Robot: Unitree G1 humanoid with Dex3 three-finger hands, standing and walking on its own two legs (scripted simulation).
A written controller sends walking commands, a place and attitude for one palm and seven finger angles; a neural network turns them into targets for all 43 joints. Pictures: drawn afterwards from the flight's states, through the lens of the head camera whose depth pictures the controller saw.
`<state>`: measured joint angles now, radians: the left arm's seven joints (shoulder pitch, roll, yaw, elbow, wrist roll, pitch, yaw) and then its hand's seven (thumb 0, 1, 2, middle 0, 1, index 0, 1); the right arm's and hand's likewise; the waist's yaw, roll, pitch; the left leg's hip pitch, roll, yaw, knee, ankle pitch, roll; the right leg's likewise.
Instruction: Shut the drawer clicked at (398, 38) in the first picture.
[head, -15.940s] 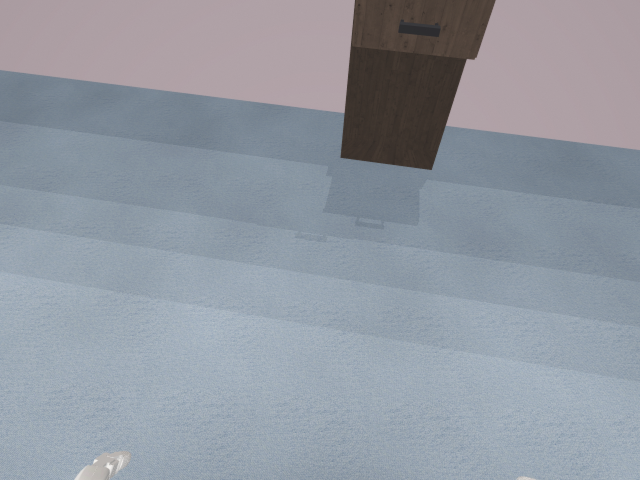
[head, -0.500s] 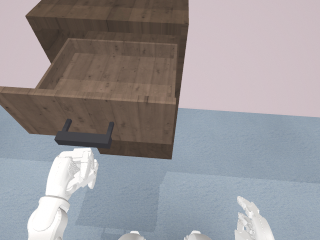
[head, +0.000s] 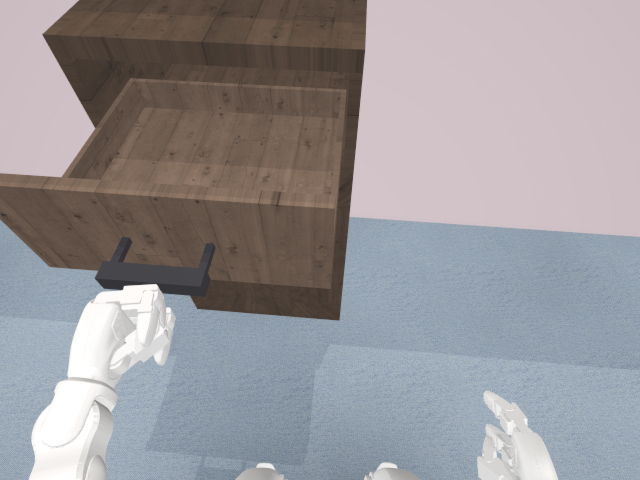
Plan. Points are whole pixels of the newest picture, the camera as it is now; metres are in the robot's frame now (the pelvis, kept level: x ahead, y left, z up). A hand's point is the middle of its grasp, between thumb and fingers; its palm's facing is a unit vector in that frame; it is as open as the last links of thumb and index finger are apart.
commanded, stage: push the drawer shut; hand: left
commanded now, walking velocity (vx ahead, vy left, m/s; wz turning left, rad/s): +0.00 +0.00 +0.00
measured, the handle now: (160, 263) +0.36 +0.22 +0.06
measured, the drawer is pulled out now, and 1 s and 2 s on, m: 0.27 0.17 0.04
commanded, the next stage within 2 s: none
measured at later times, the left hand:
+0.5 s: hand (175, 292) +0.33 +0.19 +0.05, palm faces -0.06 -1.00 -0.05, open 2.9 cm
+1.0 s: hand (185, 254) +0.38 +0.19 +0.05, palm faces -0.07 -1.00 -0.04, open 2.9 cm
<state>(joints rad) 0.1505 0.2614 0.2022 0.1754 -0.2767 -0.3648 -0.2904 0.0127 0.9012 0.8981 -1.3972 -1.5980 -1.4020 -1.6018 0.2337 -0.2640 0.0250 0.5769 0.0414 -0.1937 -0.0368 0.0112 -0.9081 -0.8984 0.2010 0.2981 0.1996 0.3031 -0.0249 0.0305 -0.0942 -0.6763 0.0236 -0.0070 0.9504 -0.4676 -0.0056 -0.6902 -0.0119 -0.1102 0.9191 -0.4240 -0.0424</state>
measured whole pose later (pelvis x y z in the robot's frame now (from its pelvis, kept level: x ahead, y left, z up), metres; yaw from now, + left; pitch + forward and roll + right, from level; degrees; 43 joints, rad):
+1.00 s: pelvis -0.01 +0.02 +0.00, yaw -1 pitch +13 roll -1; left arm -0.41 0.32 0.23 0.71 -0.21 -0.39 -0.28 -0.03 0.80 0.92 -1.40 -1.60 -1.40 -1.60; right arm 0.29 -0.27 0.03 0.64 0.04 -0.08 -0.03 0.01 -0.91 -0.90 0.20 0.30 0.20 0.30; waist -0.06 0.01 -0.07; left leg -0.74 0.01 0.01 0.94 -0.44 0.02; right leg -0.75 -0.02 -0.09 0.90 -0.38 -0.02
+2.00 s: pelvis -0.01 +0.01 -0.02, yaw -2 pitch +22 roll -3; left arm -0.95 0.53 0.38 1.20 -0.09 -0.40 -0.27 0.01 0.83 0.93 -1.40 -1.60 -1.40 -1.60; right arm 0.37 -0.28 0.05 0.65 0.00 0.00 -0.01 0.00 -0.91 -0.90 0.20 0.30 0.20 0.30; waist -0.19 0.02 -0.08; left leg -0.97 0.04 0.00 1.05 -0.46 0.01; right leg -0.97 0.01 -0.10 0.97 -0.38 -0.03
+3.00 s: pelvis -0.03 +0.03 -0.03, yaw -2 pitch +27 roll -6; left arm -1.26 0.69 0.32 1.38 -0.01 -0.32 -0.21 0.04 0.62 0.94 -1.40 -1.60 -1.40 -1.60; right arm 0.44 -0.28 0.10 0.68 -0.04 -0.03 0.00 0.00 -0.91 -0.90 0.20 0.30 0.20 0.30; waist -0.28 0.03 -0.08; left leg -1.15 0.03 -0.04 1.12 -0.45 0.04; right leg -1.10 0.00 -0.13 0.99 -0.35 -0.01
